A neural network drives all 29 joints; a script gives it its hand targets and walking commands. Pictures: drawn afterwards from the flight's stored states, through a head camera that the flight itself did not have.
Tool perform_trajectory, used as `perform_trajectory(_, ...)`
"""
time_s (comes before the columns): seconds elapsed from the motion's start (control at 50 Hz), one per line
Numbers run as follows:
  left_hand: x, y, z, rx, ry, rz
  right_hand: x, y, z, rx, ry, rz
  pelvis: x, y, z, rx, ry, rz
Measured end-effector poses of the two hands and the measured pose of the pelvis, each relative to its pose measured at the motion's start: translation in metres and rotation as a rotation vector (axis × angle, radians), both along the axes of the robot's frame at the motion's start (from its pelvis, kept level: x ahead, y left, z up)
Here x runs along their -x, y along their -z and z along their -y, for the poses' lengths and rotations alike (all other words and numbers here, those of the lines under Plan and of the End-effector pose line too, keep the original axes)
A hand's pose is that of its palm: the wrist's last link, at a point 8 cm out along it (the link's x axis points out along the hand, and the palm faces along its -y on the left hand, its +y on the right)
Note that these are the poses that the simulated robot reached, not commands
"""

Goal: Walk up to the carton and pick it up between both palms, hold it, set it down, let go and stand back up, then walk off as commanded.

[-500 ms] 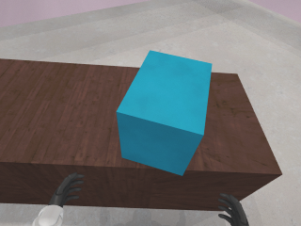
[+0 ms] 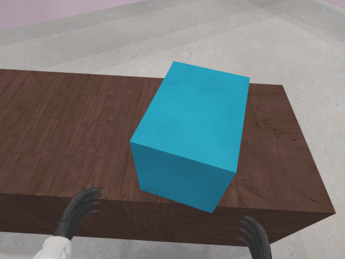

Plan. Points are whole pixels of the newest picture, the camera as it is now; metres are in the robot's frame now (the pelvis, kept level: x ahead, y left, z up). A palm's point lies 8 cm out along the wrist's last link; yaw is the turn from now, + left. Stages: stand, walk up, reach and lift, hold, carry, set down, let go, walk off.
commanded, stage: reach and lift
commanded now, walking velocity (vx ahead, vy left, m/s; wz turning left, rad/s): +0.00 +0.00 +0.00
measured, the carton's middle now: (192, 136) +0.47 -0.02 -0.04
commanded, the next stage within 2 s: none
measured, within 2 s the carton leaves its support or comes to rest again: neither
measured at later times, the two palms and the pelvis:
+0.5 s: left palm (71, 209) +0.23 +0.25 -0.03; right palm (265, 232) +0.22 -0.18 -0.03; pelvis +0.01 +0.01 +0.00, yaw +0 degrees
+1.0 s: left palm (88, 166) +0.32 +0.23 +0.02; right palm (269, 195) +0.29 -0.19 +0.01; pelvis +0.02 +0.01 +0.00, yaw +0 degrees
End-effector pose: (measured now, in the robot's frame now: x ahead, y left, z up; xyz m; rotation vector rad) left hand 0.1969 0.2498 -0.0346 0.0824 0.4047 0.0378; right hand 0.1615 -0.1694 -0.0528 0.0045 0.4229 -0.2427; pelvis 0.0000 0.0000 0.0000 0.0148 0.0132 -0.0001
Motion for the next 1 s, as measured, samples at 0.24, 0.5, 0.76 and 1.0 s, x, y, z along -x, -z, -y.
perform_trajectory(0.24, -0.015, 0.001, -0.009, 0.01, 0.017, 0.031, -0.024, -0.017, -0.005, -0.003, 0.056, 0.119, -0.012, -0.001, -0.013, 0.018, 0.0, -0.01)
perform_trajectory(0.5, -0.034, -0.008, -0.004, 0.009, 0.023, 0.061, -0.056, -0.028, 0.01, 0.008, 0.038, 0.149, -0.015, -0.001, -0.015, 0.02, 0.0, -0.014)
perform_trajectory(0.76, -0.062, -0.025, -0.004, 0.074, -0.039, 0.119, -0.093, -0.039, 0.01, -0.014, 0.024, 0.135, -0.015, -0.001, -0.015, 0.021, -0.001, -0.016)
perform_trajectory(1.0, -0.122, -0.052, 0.019, 0.108, 0.021, 0.128, -0.125, -0.061, 0.022, -0.017, 0.062, 0.145, -0.015, -0.002, -0.015, 0.021, -0.001, -0.018)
